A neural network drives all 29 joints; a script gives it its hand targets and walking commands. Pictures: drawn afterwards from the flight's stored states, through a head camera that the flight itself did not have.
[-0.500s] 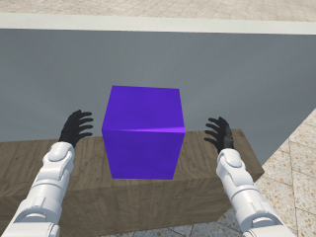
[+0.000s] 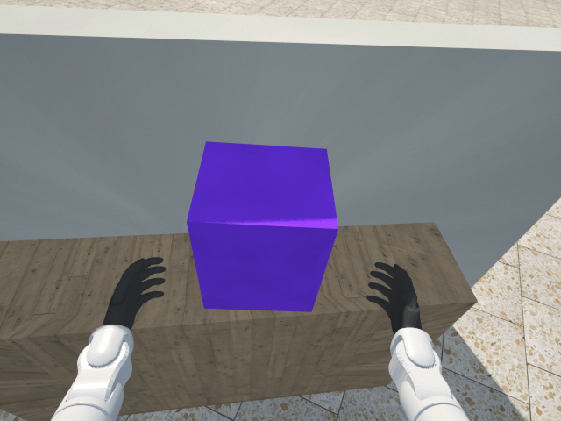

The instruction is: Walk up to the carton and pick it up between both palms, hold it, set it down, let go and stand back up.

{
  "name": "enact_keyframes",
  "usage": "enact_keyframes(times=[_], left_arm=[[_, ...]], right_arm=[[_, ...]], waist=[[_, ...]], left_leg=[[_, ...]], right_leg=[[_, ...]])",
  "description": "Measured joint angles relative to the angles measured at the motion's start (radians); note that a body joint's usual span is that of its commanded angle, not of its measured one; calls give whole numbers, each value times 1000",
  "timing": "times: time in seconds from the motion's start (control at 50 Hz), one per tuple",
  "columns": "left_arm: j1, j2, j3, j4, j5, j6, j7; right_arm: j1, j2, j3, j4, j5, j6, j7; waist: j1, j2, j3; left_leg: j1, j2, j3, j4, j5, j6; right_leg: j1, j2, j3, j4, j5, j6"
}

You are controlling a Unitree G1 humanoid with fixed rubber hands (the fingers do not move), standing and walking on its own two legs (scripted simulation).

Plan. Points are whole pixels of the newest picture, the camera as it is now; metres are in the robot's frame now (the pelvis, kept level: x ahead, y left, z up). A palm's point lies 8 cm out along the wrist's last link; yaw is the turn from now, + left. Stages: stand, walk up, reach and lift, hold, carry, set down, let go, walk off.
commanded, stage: set down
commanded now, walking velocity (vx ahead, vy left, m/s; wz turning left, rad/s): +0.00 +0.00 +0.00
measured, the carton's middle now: (262, 232) +0.45 +0.03 -0.02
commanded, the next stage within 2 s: let go in 1.32 s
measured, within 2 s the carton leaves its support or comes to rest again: neither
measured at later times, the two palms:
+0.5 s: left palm (119, 352) +0.24 +0.23 -0.04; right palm (411, 359) +0.23 -0.20 -0.04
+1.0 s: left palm (114, 390) +0.20 +0.23 -0.06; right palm (422, 393) +0.19 -0.21 -0.05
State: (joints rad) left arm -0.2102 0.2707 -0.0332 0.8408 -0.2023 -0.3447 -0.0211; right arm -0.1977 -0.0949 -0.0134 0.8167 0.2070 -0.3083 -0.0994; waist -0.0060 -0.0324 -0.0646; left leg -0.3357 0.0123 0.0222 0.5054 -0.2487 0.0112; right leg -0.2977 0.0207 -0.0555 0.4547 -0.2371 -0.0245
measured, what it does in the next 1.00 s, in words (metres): stands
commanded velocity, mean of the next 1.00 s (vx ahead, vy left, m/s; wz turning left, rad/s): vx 0.00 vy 0.00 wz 0.00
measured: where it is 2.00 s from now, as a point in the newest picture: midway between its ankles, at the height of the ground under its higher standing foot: outside the picture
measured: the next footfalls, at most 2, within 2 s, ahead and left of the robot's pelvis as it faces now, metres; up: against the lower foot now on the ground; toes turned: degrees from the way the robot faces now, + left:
none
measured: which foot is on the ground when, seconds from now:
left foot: down 0.00-1.00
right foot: down 0.00-1.00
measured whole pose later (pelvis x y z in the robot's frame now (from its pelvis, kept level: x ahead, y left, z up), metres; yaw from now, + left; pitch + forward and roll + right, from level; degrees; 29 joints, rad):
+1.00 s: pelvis +0.02 +0.00 +0.01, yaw -1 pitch -3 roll +0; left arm 0.17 0.25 0.00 0.61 -0.08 -0.18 -0.03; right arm 0.15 -0.12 0.02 0.76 0.10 -0.37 -0.04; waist 0.02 -0.04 0.04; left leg -0.11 0.02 0.04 0.42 -0.26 0.00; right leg -0.08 0.03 -0.02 0.38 -0.25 -0.03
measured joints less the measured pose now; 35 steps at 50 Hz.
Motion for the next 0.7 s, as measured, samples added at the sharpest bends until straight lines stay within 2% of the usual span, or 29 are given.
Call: enact_keyframes(times=[0.16,0.32,0.56,0.7], left_arm=[[75,-12,5,-30,12,-74,-9],[145,-6,12,-23,10,-92,-21],[228,-7,12,-105,25,-60,-15],[277,-17,27,-132,55,5,-26]], right_arm=[[71,-10,26,8,4,-87,20],[147,5,33,24,-14,-151,30],[207,-4,57,9,-13,-174,39],[260,-7,65,-6,-33,-156,41]], waist=[[-1,12,-2],[4,1,20],[2,-5,50],[5,3,62]], left_leg=[[5,0,4,14,-17,1],[36,0,0,24,-33,-4],[83,-1,-1,8,-38,-6],[147,-1,6,-28,-35,-5]], right_leg=[[-1,1,10,21,-18,1],[26,2,11,39,-39,-3],[72,5,16,24,-44,-4],[134,6,27,-11,-38,-2]])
